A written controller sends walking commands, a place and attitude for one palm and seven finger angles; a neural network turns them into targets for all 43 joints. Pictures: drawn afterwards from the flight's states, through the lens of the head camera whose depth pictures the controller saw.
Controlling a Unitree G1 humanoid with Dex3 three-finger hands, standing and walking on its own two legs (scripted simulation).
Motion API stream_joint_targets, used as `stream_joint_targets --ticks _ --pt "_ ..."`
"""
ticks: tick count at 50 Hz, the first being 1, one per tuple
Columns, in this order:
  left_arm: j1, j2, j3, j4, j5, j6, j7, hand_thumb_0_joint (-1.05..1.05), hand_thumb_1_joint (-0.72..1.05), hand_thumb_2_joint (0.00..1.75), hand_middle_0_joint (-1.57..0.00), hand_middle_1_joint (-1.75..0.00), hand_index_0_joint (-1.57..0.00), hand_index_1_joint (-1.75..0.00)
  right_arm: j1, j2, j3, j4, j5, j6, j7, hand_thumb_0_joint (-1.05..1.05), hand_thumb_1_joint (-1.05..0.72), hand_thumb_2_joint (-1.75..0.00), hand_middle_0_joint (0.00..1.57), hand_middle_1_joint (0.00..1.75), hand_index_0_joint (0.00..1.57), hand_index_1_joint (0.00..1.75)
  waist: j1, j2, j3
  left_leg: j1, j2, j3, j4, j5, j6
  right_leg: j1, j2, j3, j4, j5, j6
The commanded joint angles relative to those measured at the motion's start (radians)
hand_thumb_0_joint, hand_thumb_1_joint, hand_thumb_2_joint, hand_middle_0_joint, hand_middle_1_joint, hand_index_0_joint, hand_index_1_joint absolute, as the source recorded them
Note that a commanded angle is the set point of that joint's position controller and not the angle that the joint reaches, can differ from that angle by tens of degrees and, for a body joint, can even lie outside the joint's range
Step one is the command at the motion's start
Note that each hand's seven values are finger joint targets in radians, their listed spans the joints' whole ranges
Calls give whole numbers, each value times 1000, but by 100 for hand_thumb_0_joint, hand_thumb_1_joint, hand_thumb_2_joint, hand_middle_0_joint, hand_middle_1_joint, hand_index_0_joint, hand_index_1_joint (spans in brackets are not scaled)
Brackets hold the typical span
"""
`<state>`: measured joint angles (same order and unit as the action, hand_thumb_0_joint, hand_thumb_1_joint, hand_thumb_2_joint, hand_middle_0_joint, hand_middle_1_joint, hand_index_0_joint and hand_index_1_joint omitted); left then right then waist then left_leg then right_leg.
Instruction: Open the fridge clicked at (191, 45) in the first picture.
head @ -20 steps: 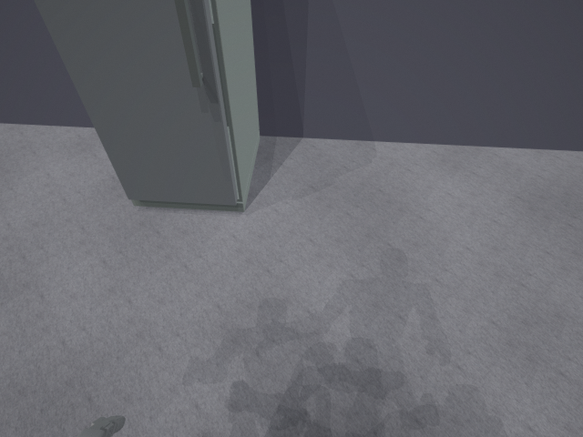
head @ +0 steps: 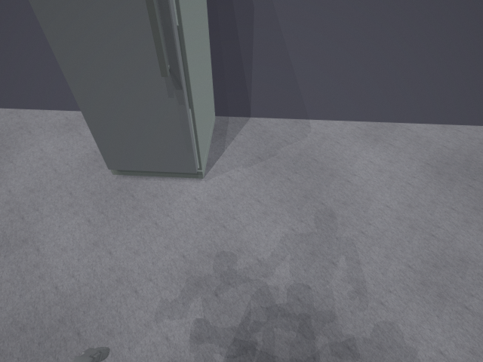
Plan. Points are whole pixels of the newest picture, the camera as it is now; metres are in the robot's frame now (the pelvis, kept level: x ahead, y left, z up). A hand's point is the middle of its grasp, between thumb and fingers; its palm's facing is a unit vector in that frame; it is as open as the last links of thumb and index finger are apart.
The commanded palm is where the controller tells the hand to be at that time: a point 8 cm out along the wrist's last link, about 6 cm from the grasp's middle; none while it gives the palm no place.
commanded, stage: stand and wait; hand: right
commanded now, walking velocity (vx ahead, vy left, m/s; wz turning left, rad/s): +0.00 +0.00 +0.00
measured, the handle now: (154, 9) +1.12 +0.35 +0.14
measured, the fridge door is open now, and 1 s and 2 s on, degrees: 0 0 0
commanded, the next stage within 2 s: look at it before walking up in 0.44 s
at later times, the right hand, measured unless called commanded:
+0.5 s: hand out of the picture +0.06 -0.24 -0.15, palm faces -0.03 +0.94 -0.33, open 7.4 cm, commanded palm none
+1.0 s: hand out of the picture +0.06 -0.23 -0.15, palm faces -0.03 +0.95 -0.32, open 7.4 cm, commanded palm none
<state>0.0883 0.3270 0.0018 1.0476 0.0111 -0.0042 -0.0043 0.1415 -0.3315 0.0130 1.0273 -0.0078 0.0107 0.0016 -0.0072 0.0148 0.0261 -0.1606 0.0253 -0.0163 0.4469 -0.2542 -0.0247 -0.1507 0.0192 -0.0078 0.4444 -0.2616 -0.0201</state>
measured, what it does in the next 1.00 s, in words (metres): stands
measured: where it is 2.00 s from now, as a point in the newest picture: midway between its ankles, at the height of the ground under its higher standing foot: outside the picture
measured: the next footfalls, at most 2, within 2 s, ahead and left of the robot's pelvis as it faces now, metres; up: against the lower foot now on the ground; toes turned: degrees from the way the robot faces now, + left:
right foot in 1.96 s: +0.03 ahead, -0.11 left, +0.00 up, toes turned +24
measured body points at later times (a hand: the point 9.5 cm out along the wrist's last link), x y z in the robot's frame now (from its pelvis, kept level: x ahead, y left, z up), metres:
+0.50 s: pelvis -0.01 +0.01 +0.00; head -0.01 +0.01 +0.45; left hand +0.06 +0.31 -0.13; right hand +0.07 -0.29 -0.13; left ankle -0.01 +0.14 -0.74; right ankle -0.01 -0.11 -0.74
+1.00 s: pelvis -0.01 +0.01 +0.00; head -0.01 +0.01 +0.45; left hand +0.07 +0.31 -0.13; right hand +0.06 -0.28 -0.13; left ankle -0.01 +0.14 -0.74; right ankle -0.01 -0.11 -0.74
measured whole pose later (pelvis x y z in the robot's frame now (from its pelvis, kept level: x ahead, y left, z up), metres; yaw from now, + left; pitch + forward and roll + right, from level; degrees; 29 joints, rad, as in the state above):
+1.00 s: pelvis -0.01 +0.01 +0.00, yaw +0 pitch -2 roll +0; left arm 0.11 0.34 0.00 1.12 0.01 -0.01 -0.01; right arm 0.14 -0.34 0.01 1.09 -0.01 0.00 0.00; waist 0.00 0.01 0.04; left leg -0.15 0.01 -0.01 0.38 -0.20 -0.01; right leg -0.14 0.00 -0.01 0.38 -0.21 0.00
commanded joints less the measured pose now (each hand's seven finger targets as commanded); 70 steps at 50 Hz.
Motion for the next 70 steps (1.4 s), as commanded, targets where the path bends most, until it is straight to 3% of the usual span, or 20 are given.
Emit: stream_joint_targets --ticks 1,14,20,42,50,58,59,61,62,65,67,68,70 --pt "-54 210 42 -63 0 -29 17 0 90 90 -20 -30 -20 -30 -51 -210 -49 -62 -4 -33 -16 0 -90 -90 20 30 20 30 8 -11 -74 18 96 -78 -67 194 54 9 -122 97 -86 196 -22" --pt "-29 219 36 -11 -3 -30 16 0 90 90 -20 -30 -20 -30 -47 -215 -46 -19 -1 -36 -15 0 -90 -90 20 30 20 30 6 -7 -58 23 96 -89 -97 160 55 3 -129 106 -119 162 -16" --pt "-26 218 35 -3 -3 -26 13 0 90 90 -20 -30 -20 -30 -47 -218 -44 -16 -3 -36 -13 0 -90 -90 20 30 20 30 5 2 -37 -2 97 -100 -124 84 56 -10 -126 111 -124 112 -14" --pt "-26 214 36 3 -3 -30 13 0 90 90 -20 -30 -20 -30 -46 -212 -45 -12 -4 -39 -13 0 -90 -90 20 30 20 30 7 -13 -46 -3 95 -98 -129 118 54 12 -132 112 -136 143 -10" --pt "-26 216 35 4 -5 -30 15 0 90 90 -20 -30 -20 -30 -37 -215 -45 -6 -3 -42 -14 0 -90 -90 20 30 20 30 5 -9 -70 26 99 -92 -123 194 55 31 -136 108 -126 202 -10" --pt "-29 220 35 7 -4 -30 17 0 90 90 -20 -30 -20 -30 -45 -214 -46 -5 -4 -37 -13 0 -90 -90 20 30 20 30 6 -20 -45 7 92 -98 -127 180 54 36 -141 100 -139 183 -7" --pt "-19 212 35 4 -2 -29 20 0 90 90 -20 -30 -20 -30 -40 -204 -46 -10 -4 -31 -12 0 -90 -90 20 30 20 30 8 -26 -52 -5 89 -101 -111 208 54 50 -145 88 -123 199 -6" --pt "30 120 24 3 -1 -15 24 0 90 90 -20 -30 -20 -30 0 -122 -38 -12 -4 -8 -16 0 -90 -90 20 30 20 30 12 -18 -56 -32 83 -112 -67 254 46 45 -150 53 -81 206 7" --pt "47 99 24 -6 -1 -7 26 0 90 90 -20 -30 -20 -30 19 -103 -35 -21 -4 3 -17 0 -90 -90 20 30 20 30 12 -15 -47 -56 79 -115 -44 271 42 42 -155 37 -64 205 11" --pt "68 117 47 -50 0 8 33 0 90 90 -20 -30 -20 -30 41 -103 -50 -64 -10 19 -13 0 -90 -90 20 30 20 30 16 -22 -50 -120 49 -123 39 278 44 31 -184 31 -27 181 -2" --pt "55 126 60 -81 3 12 36 0 90 90 -20 -30 -20 -30 48 -92 -59 -94 -11 28 -7 0 -90 -90 20 30 20 30 12 -70 -25 -182 17 -106 113 226 37 8 -220 48 -40 133 -21" --pt "54 134 67 -96 4 13 36 0 90 90 -20 -30 -20 -30 54 -82 -63 -107 -11 31 -4 0 -90 -90 20 30 20 30 11 -105 -28 -201 -5 -85 181 180 31 -2 -253 70 -57 131 -41" --pt "42 139 79 -118 2 8 35 0 90 90 -20 -30 -20 -30 74 -56 -70 -126 -12 36 1 0 -90 -90 20 30 20 30 3 -189 -35 -220 -31 -15 380 -124 13 -35 -356 114 -88 227 -115"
